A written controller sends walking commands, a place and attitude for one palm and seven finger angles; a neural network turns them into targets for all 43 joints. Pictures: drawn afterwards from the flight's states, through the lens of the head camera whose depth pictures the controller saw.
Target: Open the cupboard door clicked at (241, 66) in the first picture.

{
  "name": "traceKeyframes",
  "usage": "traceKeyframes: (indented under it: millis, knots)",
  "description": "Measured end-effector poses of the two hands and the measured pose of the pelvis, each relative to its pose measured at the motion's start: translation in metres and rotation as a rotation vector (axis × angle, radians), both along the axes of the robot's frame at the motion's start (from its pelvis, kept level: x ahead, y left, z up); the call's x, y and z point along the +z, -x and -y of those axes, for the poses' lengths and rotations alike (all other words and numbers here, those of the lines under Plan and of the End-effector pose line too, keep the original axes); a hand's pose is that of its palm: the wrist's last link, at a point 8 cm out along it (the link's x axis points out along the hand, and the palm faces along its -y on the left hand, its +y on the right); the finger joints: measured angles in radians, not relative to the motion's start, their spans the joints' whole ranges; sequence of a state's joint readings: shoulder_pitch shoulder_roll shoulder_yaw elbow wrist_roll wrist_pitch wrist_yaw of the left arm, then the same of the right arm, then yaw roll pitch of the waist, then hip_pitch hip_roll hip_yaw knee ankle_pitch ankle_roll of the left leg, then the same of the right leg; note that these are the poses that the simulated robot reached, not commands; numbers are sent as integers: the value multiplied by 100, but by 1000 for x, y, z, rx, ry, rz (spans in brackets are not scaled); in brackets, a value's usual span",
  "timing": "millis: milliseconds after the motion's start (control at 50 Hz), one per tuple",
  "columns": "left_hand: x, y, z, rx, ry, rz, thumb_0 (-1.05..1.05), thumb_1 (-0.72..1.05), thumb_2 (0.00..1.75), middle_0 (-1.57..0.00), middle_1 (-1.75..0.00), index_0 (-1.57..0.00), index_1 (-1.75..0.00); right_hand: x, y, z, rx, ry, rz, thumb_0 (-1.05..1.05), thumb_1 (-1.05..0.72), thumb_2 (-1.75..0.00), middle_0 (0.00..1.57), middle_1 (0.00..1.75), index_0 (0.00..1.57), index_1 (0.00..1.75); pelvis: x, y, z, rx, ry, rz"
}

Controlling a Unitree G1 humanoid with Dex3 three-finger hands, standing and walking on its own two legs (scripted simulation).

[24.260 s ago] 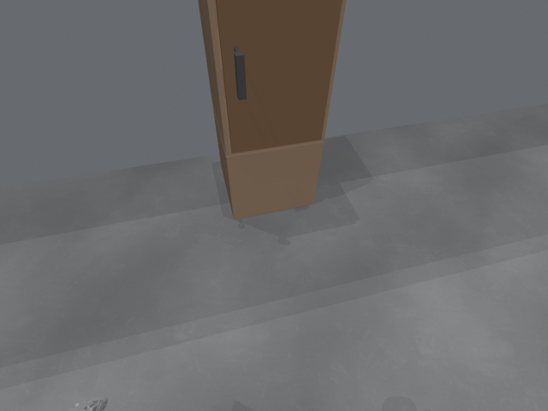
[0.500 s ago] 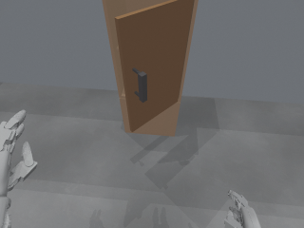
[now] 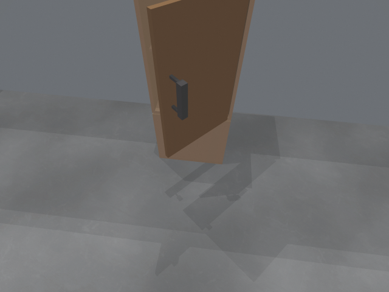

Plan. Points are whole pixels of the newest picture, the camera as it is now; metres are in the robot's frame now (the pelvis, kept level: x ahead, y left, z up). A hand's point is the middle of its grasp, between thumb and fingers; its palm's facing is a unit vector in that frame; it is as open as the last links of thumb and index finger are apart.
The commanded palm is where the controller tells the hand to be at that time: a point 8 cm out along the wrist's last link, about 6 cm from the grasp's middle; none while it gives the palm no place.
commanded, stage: let the arm hang, fingers relaxed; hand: left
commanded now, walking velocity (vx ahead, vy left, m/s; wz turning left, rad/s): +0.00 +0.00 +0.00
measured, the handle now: (177, 97) +0.67 +0.10 -0.02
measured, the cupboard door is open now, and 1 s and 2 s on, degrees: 47 47 47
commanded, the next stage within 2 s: look to check the result in 0.56 s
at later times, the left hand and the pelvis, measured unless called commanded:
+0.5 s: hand out of the picture +0.12 +0.22 -0.15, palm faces -0.03 -0.95 -0.31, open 7.4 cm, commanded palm none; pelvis +0.02 +0.00 +0.00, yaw +0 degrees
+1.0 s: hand out of the picture +0.10 +0.22 -0.15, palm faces -0.03 -0.94 -0.34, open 7.4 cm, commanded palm none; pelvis +0.04 -0.02 +0.01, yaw +0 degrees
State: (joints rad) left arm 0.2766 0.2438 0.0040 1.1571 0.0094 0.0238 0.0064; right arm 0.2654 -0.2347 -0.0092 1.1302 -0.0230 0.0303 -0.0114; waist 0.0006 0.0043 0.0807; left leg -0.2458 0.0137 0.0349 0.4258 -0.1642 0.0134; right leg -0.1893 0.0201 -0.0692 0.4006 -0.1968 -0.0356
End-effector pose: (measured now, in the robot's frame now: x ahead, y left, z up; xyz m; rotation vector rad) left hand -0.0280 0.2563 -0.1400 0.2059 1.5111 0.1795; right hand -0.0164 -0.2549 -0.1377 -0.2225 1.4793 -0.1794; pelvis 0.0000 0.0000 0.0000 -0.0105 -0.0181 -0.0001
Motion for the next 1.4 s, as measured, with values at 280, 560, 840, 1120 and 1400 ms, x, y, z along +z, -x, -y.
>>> traceKeyframes:
  millis: [280,560,840,1120,1400]
  knots:
    - [21,-84,-24,-59,-87,209,0,91,90,-20,-30,-20,-30,-7,-54,-6,18,-44,151,0,-90,-90,21,30,20,30,2,-8,-1,-5,-10,8]
    - [26,-139,-10,-111,-61,309,0,91,90,-20,-30,-20,-30,10,-98,26,45,26,229,0,-90,-90,20,30,20,30,6,-21,4,-7,-15,5]
    - [23,-126,-14,-90,-82,213,0,91,90,-20,-30,-20,-30,11,-104,40,48,44,177,0,-90,-90,20,30,20,30,7,-36,13,-8,-15,-4]
    - [25,-138,-7,-87,-88,221,0,91,90,-20,-30,-20,-30,7,-122,39,50,23,191,0,-90,-90,21,30,20,30,7,-47,18,-9,-18,-7]
    - [23,-157,5,-101,-84,248,0,91,90,-20,-30,-20,-30,7,-125,44,16,34,212,0,-90,-90,21,30,20,30,5,-54,24,-41,-18,-11]
